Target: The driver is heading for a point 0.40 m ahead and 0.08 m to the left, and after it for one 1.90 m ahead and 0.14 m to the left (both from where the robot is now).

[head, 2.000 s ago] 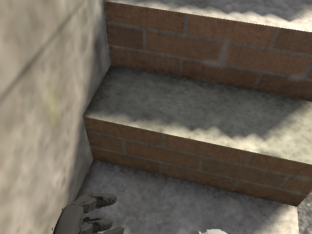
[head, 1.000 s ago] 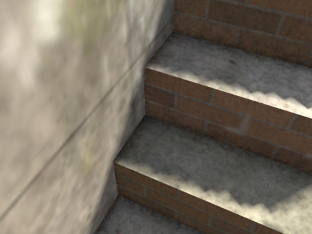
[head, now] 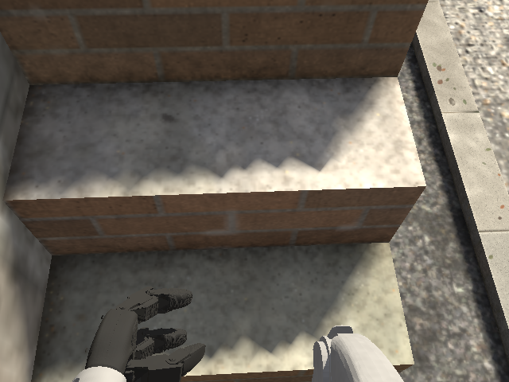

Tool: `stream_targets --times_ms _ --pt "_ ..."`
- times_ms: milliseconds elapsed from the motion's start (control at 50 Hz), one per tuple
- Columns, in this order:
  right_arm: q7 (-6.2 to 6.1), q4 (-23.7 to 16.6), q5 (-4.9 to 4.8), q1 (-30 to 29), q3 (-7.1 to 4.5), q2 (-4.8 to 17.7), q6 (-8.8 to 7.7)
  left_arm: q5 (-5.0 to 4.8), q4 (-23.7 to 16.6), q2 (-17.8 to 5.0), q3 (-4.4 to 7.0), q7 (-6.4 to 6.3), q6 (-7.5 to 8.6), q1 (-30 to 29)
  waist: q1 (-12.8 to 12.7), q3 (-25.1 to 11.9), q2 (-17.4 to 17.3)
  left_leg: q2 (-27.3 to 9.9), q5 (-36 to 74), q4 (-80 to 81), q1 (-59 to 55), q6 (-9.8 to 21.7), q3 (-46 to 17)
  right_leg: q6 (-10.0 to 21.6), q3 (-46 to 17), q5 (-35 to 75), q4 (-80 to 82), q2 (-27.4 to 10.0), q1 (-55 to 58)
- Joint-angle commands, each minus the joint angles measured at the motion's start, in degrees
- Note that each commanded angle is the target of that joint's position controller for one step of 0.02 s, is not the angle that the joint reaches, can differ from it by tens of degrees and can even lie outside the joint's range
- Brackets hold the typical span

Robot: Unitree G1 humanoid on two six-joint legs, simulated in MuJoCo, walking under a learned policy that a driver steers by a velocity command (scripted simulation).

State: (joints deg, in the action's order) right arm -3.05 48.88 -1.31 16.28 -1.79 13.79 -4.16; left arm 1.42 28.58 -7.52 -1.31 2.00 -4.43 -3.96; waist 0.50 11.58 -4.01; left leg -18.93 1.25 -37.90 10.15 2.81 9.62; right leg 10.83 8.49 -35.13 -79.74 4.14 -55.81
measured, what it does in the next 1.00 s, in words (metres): climbs: left foot, then right foot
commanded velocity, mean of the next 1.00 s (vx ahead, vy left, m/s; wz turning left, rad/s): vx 0.32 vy -0.04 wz -0.07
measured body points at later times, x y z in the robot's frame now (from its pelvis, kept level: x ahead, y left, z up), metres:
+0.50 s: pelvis +0.09 +0.07 +0.15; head +0.10 +0.05 +0.60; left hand +0.26 +0.32 +0.08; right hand +0.21 -0.18 +0.02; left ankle +0.08 +0.22 -0.26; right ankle +0.15 -0.10 -0.58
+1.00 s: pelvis +0.13 +0.13 +0.13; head +0.13 +0.15 +0.58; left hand +0.32 +0.35 +0.04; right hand +0.36 -0.07 +0.09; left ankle +0.12 +0.27 -0.58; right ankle +0.12 +0.03 -0.58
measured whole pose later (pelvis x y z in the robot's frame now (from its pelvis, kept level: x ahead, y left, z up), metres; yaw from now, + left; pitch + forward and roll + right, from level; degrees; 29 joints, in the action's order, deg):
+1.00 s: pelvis +0.13 +0.13 +0.13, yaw +1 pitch +5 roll +3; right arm 3.7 32.0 1.4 4.8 0.9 9.2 -5.3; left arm 0.2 35.5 -13.0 -2.2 3.3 3.1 9.2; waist 0.6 -5.8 4.9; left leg 0.2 -21.8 -41.3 23.9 0.2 3.2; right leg 1.1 -1.2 -23.9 -47.9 -1.2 -26.4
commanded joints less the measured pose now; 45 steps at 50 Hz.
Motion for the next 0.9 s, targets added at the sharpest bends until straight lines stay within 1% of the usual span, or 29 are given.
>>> stream_targets --times_ms 20,40,80,100,200,280,300,320,340,360,380,440,480,520,540,560,580,600,620,640,660,680,700,720,740,780,820,860,900 --pt "4.32 -13.0 0.4 -9.59 -2.56 3.88 -2.44 1.89 -2.7 -20.69 9.58 -1.25 1.04 16.84 -10.93 -44.88 14.4 21.24 -9.8 -76.5 33.86 0.42 -15.0 2.77 -57.67 -29.55 53.07 -18.55 56.35" --pt "3.11 -16.55 1.39 -16.23 -1.56 -1.32 -1.56 2.3 -1.02 -16.5 8.23 -1.28 1.87 14.35 -9.29 -39.26 12.56 20.45 -5.05 -88.05 37.19 0.77 -19.36 -0.16 -51.98 -21.73 50.25 -17.41 47.59" --pt "1.15 -20.06 3.44 -17.56 0.37 -4.3 -0.44 1.91 6.11 -11.43 6.59 -1.51 3.84 15.52 -4.69 -17.57 10.53 18.32 -7.28 -90.06 46.97 0.17 -17.02 -2.71 -41.34 -15.34 46.99 -14.27 31.26" --pt "0.59 -19.35 3.6 -13.65 0.52 -4.37 0.16 1.7 6.67 -9.25 5.81 -1.28 4.93 13.35 -1.94 -14.1 9.49 18.86 -10.82 -91.53 47.19 -0.13 -16.58 -2.02 -37.25 -11.32 47.25 -12.84 27.07" --pt "-0.32 -17.32 1.59 -8.12 0.17 -2.27 4.06 1.26 9.16 -9.43 4.97 -1.08 8.8 14.26 2.26 -8.81 6.94 21.1 -7.53 -90.49 50.7 -3.88 -12.28 -1.53 -29.32 -3.02 54.37 -12.03 23.83" --pt "-1.74 -14.59 -0.23 -8.99 -0.5 -3.6 5.74 1.74 9.32 -11.35 4.4 -1.43 10.17 14.73 0.62 -7.17 9.48 27.53 -5.07 -98.47 51.77 -6.45 -15.05 -0.51 -23.22 3.97 57.79 -16.36 22.09" --pt "-1.24 -14.79 0.54 -9.11 -1.24 -1.5 5.72 1.81 9.49 -13.65 5.23 -1.43 11.12 15.02 0.98 -7.21 10.26 27.39 -5.73 -96.59 52.01 -5.87 -15.34 -0.68 -22.8 2.55 58.16 -17.29 24.16" --pt "-0.61 -13.68 0.8 -10.68 -1.84 0.14 5.64 1.59 10.66 -14.78 5.79 -2.01 12.34 16.95 -0.18 -8.23 3.89 27.9 -3.41 -94.63 53.32 -5.23 -15.98 -1.7 -23.78 2.79 57.11 -18.96 26.73" --pt "-0.15 -14.84 1.56 -12.25 -1.81 -0.83 5.51 1.34 10.52 -16.7 6.4 -2.96 12.82 17.39 -0.5 -9.24 5.23 27.73 -3.37 -95.22 53.82 -5.26 -15.54 -1.85 -23.89 4.54 58.05 -21.54 29.46" --pt "9.65 -15.41 -0.16 -7.16 0.58 5.77 5.62 3.85 0.52 -13.73 -0.03 0.81 10.39 3.71 -2.98 3.2 9.95 26.85 -10.15 -101.36 72.4 -4.23 -23.58 5.72 -28.27 7.87 57.48 -22.55 19.97" --pt "12.38 -10.65 0.98 -3.21 -0.59 6.08 5.76 4.06 1.36 -15.03 0.3 1.45 7.55 -0.61 -1.36 -5.32 10.81 27.31 -9.85 -100.57 73.09 -5.84 -20.6 8.17 -29.95 9.46 59.95 -25.52 24.3" --pt "10.76 -10.72 1.46 2.94 -0.85 9.14 4.38 3.4 4.01 -17.66 -0.78 -1.37 9.0 11.13 -4.61 -22.32 11.87 24.02 -18.7 -98.49 63.79 -8.44 -12.41 1.84 -23.61 7.98 61.61 -24.44 37.81" --pt "10.33 -12.73 1.0 2.91 -0.04 8.28 2.35 2.2 6.62 -20.69 2.18 -2.26 10.6 13.94 -4.46 -20.32 13.44 20.17 -23.36 -79.14 56.02 -5.16 -13.15 -2.54 -19.63 4.13 61.69 -25.1 38.95" --pt "11.96 -10.19 1.12 6.84 -0.47 7.94 2.86 2.25 4.61 -22.68 4.12 -2.95 10.66 3.98 -0.28 -19.84 12.55 18.11 -24.04 -40.58 33.49 -3.87 -8.58 -6.79 -12.54 4.61 64.47 -21.38 29.19" --pt "13.41 -8.94 0.94 8.24 -0.21 7.35 3.47 2.37 4.46 -23.39 4.9 -3.02 9.86 3.61 -1.14 -19.66 16.18 18.22 -27.53 -27.61 31.73 -4.71 -7.84 -5.4 -13.8 2.92 64.31 -21.46 33.58" --pt "13.06 -8.07 2.1 8.57 -0.25 4.93 2.83 2.37 2.66 -27.02 5.81 -2.58 8.37 -0.82 2.2 -20.02 20.98 17.58 -18.52 -15.14 17.37 -5.64 -6.45 -2.64 -9.8 2.82 65.24 -19.71 29.92" --pt "14.08 -5.25 1.76 17.2 -0.26 3.87 2.26 2.8 0.37 -24.53 5.95 -2.85 6.68 -4.49 7.74 -20.03 13.79 18.17 -6.37 -0.03 10.22 -4.41 -8.94 -2.91 -9.53 3.74 55.79 -19.19 31.18" --pt "14.49 -2.82 3.02 18.33 0.27 1.61 1.26 2.64 0.68 -22.06 4.77 -3.05 5.41 -3.09 8.47 -15.07 10.96 19.35 4.74 11.77 8.46 -1.76 -8.75 -3.02 -6.56 13.3 46.05 -17.54 31.12" --pt "14.44 -1.85 5.56 16.9 -0.37 2.23 0.15 0.83 2.51 -16.47 2.49 -2.55 3.92 4.14 4.83 -15.12 9.83 21.28 -0.2 18.39 9.85 1.09 -10.64 -2.14 -2.17 26.24 32.21 -15.13 32.65" --pt "13.21 -4.49 4.56 14.38 -3.62 14.21 -0.17 0.46 2.51 -8.53 0.04 -0.36 2.96 16.18 -4.49 -19.14 -1.2 15.57 38.34 1.06 5.11 8.59 -27.85 -4.37 -3.38 23.9 13.36 -10.1 17.49" --pt "12.8 -4.39 4.97 19.28 -6.35 21.43 0.7 1.07 3.58 -8.18 -0.58 1.05 3.93 24.45 -2.66 -30.76 -10.17 5.24 27.85 4.98 -7.64 16.86 -46.92 -5.61 -14.56 16.71 -3.49 -1.0 2.5" --pt "11.77 -8.29 5.44 9.77 -3.27 16.87 -0.69 -2.37 4.88 -8.93 0.59 2.53 7.25 19.74 -3.87 -34.29 -13.09 0.75 30.17 8.45 -3.85 12.97 -51.2 -12.06 -21.51 13.22 -17.38 -1.95 3.34" --pt "12.14 -12.58 2.66 -0.88 -2.88 15.03 -1.94 -4.68 4.18 -12.39 1.81 1.41 9.0 15.99 -4.6 -29.2 -8.97 0.92 44.22 4.03 2.2 11.14 -41.84 -17.37 -21.46 7.93 -28.04 -4.31 4.31" --pt "11.88 -14.83 0.28 -5.03 -1.21 10.57 -2.65 -2.8 4.09 -15.59 3.21 -0.05 9.15 13.1 -4.69 -26.02 -4.71 2.91 42.2 2.98 7.79 12.59 -32.93 -18.9 -18.79 2.58 -29.7 -5.91 7.35" --pt "11.46 -17.22 0.63 -9.33 0.03 7.28 -2.47 -3.46 3.5 -16.54 4.1 -1.01 9.0 11.25 -5.23 -20.64 0.05 3.6 35.46 4.05 15.97 10.72 -27.42 -18.12 -17.29 1.75 -26.25 -7.89 13.1" --pt "10.77 -17.74 0.11 -12.67 3.03 1.53 -0.21 -3.65 3.53 -10.82 2.04 -0.52 8.33 11.24 -4.4 -19.09 0.34 8.67 6.67 6.09 17.58 6.9 -23.76 -19.05 -13.76 3.59 -2.53 -10.45 17.88" --pt "10.39 -18.59 -1.16 -10.99 2.62 2.34 -0.62 -3.04 6.27 -5.83 -0.01 2.42 7.91 12.39 -1.43 -16.78 0.29 9.92 -5.98 8.25 14.73 2.95 -21.37 -19.75 -9.74 5.88 27.03 -11.89 28.53" --pt "10.12 -16.67 -0.3 -3.98 0.37 6.76 0.13 -2.37 5.42 -8.58 0.62 2.23 7.3 8.43 3.41 -16.84 -0.79 7.37 -10.5 8.69 9.02 7.43 -25.03 -16.15 -9.29 18.36 35.4 -8.53 30.06" --pt "8.39 -16.04 2.16 2.34 -0.94 7.84 0.35 -0.59 2.28 -10.44 0.79 0.61 8.55 7.08 6.3 -21.25 0.99 1.84 9.2 6.24 -5.82 14.17 -31.96 -11.37 -12.89 30.22 35.64 -9.08 20.39"
Velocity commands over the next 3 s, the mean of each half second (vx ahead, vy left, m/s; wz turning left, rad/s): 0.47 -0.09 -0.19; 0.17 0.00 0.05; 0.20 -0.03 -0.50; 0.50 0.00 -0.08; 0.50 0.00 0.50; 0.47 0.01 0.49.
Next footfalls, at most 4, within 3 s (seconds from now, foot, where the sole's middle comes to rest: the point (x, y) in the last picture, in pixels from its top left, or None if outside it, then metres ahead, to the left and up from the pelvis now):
0.62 left None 0.16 0.27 -0.62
0.88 right None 0.15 0.04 -0.62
2.02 left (145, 356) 0.31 0.21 -0.40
2.50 right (277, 314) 0.38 -0.02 -0.40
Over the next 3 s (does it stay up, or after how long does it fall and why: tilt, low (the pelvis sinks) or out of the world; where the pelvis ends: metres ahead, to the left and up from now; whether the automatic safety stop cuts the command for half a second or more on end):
stays up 0.47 0.08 0.43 its command is cut before an obstacle after 0.7 s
